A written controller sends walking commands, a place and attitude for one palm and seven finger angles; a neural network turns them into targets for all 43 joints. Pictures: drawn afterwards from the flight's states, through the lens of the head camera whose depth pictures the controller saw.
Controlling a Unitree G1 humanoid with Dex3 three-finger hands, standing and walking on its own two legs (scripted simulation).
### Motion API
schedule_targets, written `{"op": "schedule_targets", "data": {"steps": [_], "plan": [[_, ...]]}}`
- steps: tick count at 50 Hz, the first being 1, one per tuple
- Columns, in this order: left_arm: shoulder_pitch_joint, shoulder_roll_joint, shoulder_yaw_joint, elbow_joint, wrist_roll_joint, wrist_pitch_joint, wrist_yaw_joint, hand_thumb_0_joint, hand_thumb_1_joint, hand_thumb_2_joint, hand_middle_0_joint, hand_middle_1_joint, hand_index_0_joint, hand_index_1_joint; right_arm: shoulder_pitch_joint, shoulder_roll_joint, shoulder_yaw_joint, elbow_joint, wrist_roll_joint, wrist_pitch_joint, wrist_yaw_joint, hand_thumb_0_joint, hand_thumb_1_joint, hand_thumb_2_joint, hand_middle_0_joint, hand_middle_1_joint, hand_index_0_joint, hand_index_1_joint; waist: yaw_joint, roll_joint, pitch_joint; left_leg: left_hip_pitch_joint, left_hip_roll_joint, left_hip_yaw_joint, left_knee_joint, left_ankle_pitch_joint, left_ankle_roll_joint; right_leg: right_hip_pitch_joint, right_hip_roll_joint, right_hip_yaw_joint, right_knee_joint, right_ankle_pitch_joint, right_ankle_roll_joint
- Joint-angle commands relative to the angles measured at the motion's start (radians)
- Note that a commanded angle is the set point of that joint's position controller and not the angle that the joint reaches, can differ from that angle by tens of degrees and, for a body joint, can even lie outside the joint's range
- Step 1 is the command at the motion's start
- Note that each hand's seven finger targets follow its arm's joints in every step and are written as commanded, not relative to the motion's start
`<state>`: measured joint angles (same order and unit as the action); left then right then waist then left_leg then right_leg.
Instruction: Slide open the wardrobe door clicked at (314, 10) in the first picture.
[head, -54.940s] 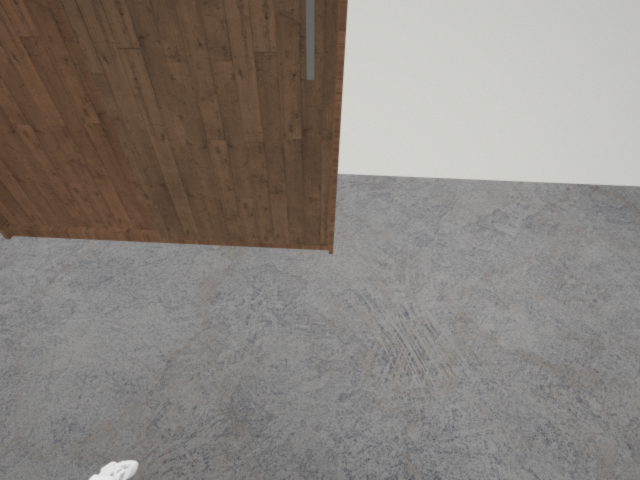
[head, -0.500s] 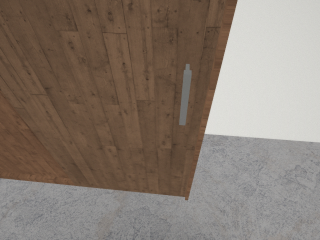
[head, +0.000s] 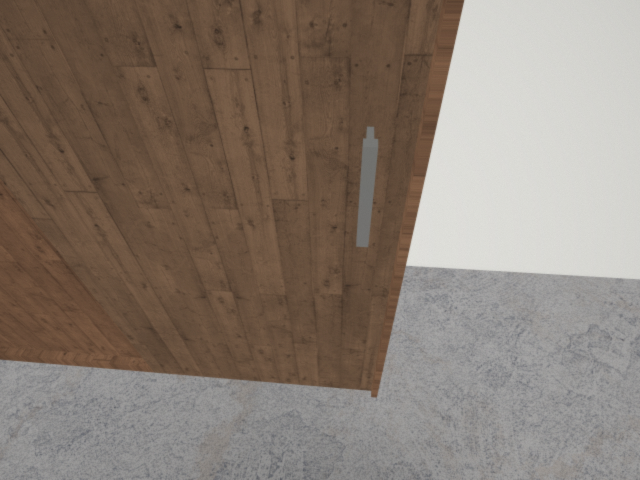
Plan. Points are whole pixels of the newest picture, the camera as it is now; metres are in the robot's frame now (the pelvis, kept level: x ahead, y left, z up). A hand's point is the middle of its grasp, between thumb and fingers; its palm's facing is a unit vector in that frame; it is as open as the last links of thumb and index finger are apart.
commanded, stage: look again from close up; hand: right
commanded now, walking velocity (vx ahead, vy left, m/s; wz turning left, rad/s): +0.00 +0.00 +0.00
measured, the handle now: (366, 190) +0.50 -0.04 +0.10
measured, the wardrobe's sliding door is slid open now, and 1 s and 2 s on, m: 0.00 0.00 0.00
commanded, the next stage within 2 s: none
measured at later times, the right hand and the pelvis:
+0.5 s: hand out of the picture +0.00 -0.19 -0.18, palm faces -0.01 +0.98 -0.21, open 7.4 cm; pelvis +0.01 +0.01 +0.00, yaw +0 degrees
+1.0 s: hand out of the picture +0.02 -0.18 -0.18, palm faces +0.00 +0.98 -0.20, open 7.4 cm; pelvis +0.02 +0.01 +0.00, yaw +0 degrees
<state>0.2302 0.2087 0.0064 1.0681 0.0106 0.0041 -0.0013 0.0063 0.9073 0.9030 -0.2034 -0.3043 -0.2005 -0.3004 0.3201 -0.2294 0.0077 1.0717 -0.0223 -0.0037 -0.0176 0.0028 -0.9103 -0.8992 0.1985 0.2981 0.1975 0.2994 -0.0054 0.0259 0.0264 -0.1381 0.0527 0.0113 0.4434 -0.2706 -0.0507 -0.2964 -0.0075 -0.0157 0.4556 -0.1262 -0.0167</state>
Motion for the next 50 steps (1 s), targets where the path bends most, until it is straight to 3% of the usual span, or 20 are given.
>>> {"op": "schedule_targets", "data": {"steps": [1,13,22,34,40,50], "plan": [[0.005,0.151,0.031,-0.048,-0.002,-0.022,0.009,0.000,0.900,0.900,-0.200,-0.300,-0.200,-0.300,0.055,-0.120,-0.020,-0.030,0.004,-0.018,-0.010,0.000,-0.900,-0.900,0.200,0.300,0.200,0.300,-0.001,-0.037,0.044,-0.118,0.046,-0.055,-0.115,-0.091,0.072,0.037,-0.079,0.116,-0.135,-0.187,-0.005],[0.010,0.140,0.027,-0.030,-0.004,-0.022,0.010,0.000,0.900,0.900,-0.200,-0.300,-0.200,-0.300,0.051,-0.117,-0.021,-0.029,0.005,-0.022,-0.011,0.000,-0.900,-0.900,0.200,0.300,0.200,0.300,-0.004,-0.016,0.030,-0.105,0.046,-0.052,-0.121,-0.053,0.072,0.059,-0.080,0.105,-0.114,-0.106,-0.005],[0.006,0.144,0.027,-0.021,-0.003,-0.023,0.011,0.000,0.900,0.900,-0.200,-0.300,-0.200,-0.300,0.041,-0.113,-0.023,-0.024,0.005,-0.019,-0.011,0.000,-0.900,-0.900,0.200,0.300,0.200,0.300,-0.002,-0.042,0.027,-0.095,0.043,-0.050,-0.112,-0.046,0.070,0.057,-0.084,0.112,-0.128,-0.114,-0.004],[-0.008,0.142,0.025,-0.016,-0.005,-0.027,0.013,0.000,0.900,0.900,-0.200,-0.300,-0.200,-0.300,0.034,-0.115,-0.022,-0.022,0.006,-0.024,-0.012,0.000,-0.900,-0.900,0.200,0.300,0.200,0.300,-0.002,-0.022,0.002,-0.073,0.051,-0.050,-0.117,0.036,0.066,0.101,-0.085,0.088,-0.088,0.018,-0.005],[-0.017,0.140,0.022,-0.014,-0.003,-0.024,0.014,0.000,0.900,0.900,-0.200,-0.300,-0.200,-0.300,0.028,-0.113,-0.021,-0.019,0.006,-0.021,-0.011,0.000,-0.900,-0.900,0.200,0.300,0.200,0.300,-0.003,-0.030,0.035,-0.085,0.051,-0.048,-0.127,0.004,0.065,0.086,-0.084,0.090,-0.103,-0.021,-0.002],[-0.019,0.142,0.022,-0.013,-0.003,-0.027,0.014,0.000,0.900,0.900,-0.200,-0.300,-0.200,-0.300,0.024,-0.115,-0.023,-0.020,0.006,-0.022,-0.010,0.000,-0.900,-0.900,0.200,0.300,0.200,0.300,-0.006,-0.025,0.013,-0.066,0.054,-0.044,-0.126,0.034,0.062,0.099,-0.087,0.089,-0.101,0.009,-0.003]]}}
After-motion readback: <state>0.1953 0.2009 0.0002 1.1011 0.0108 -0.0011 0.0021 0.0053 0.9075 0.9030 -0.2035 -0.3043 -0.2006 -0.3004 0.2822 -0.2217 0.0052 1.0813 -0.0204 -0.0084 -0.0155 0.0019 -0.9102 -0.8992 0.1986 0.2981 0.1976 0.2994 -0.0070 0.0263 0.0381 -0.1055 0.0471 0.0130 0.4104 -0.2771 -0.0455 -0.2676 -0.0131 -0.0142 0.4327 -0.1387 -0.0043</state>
